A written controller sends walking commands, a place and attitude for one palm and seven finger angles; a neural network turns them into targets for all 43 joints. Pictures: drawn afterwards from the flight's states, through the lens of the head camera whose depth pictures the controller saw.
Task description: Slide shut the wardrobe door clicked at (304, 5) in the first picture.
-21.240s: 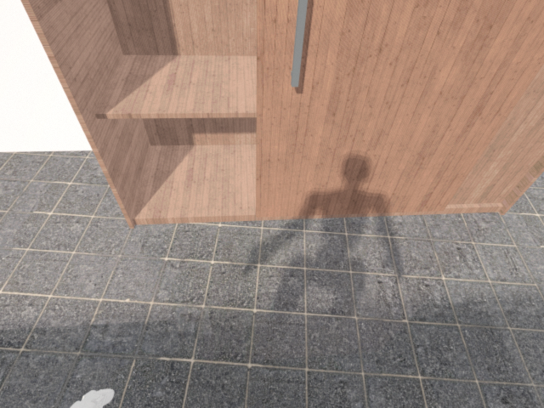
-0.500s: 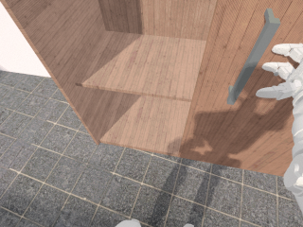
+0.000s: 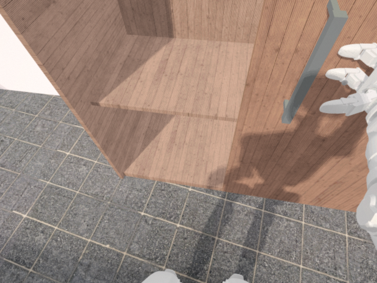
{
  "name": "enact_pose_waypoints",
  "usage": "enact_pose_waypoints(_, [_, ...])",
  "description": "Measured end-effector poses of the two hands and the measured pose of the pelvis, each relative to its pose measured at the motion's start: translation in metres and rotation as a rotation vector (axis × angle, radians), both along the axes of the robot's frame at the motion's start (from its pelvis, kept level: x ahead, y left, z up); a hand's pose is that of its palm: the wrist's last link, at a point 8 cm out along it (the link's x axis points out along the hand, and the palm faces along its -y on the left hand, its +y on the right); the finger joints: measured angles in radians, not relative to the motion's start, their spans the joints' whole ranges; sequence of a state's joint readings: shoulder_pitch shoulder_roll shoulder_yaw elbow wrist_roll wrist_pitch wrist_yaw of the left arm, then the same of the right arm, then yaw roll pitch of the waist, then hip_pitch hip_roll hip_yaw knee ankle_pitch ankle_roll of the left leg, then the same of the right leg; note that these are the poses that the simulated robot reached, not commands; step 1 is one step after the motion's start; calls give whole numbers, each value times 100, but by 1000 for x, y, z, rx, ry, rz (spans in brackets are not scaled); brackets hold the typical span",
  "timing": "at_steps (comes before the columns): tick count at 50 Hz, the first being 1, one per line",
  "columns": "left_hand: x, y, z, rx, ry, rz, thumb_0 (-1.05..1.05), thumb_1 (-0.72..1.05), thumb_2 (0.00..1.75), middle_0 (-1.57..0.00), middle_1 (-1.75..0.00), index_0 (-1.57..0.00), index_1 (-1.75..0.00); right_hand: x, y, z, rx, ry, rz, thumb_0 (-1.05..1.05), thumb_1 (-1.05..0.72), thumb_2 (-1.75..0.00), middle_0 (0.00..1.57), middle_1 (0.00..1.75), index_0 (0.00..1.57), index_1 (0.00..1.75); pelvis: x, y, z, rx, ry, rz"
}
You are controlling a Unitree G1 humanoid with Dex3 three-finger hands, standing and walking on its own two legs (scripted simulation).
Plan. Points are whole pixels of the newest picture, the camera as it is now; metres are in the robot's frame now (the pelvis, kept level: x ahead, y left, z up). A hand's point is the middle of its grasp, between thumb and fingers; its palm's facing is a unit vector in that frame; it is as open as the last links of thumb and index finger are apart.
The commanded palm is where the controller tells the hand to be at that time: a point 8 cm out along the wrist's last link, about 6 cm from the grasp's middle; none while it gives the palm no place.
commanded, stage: move the hooked fingers beside the handle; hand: right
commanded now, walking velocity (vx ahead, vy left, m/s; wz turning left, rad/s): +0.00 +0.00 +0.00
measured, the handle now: (305, 72) +0.54 -0.14 +0.13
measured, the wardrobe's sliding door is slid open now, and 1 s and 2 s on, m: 0.56 0.56 0.56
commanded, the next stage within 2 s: feel for the door with the fingertips in 2.00 s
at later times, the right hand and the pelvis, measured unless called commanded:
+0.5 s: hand (345, 82) +0.51 -0.20 +0.15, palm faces -0.03 +1.00 +0.00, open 13.2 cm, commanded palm +0.52 -0.24 +0.13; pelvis -0.02 +0.00 -0.01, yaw +0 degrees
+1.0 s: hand (345, 83) +0.51 -0.20 +0.15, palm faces -0.04 +1.00 -0.01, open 13.1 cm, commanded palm +0.52 -0.23 +0.12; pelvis -0.03 -0.01 -0.02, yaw +0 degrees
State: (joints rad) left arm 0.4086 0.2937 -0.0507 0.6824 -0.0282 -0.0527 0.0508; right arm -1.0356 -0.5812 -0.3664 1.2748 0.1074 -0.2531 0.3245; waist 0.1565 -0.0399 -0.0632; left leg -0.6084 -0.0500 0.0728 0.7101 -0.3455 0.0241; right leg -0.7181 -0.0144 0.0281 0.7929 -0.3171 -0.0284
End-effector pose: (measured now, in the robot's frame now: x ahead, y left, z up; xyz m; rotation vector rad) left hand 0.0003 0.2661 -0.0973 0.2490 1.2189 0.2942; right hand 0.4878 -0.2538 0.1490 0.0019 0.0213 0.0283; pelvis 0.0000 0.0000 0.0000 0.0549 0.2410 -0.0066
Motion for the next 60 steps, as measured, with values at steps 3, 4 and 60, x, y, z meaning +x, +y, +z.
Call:
enact_pose_waypoints(3, [-3,0,0,2,3,0,1,91,90,-20,-30,-20,-30,0,0,0,-1,-1,0,-1,50,-30,40,122,45,122,-2,0,-1,1,4,-1])
enact_pose_waypoints(4, [-5,0,0,2,5,-1,1,91,90,-20,-30,-20,-30,0,0,0,-1,-1,0,-1,50,-30,40,122,45,122,-3,0,-1,2,5,-1])
enact_pose_waypoints(60, [-49,-11,-12,11,42,-17,1,91,90,-20,-30,-20,-30,1,-3,-2,-11,-16,9,-1,50,-30,45,121,47,123,-31,-7,-22,20,67,-2])
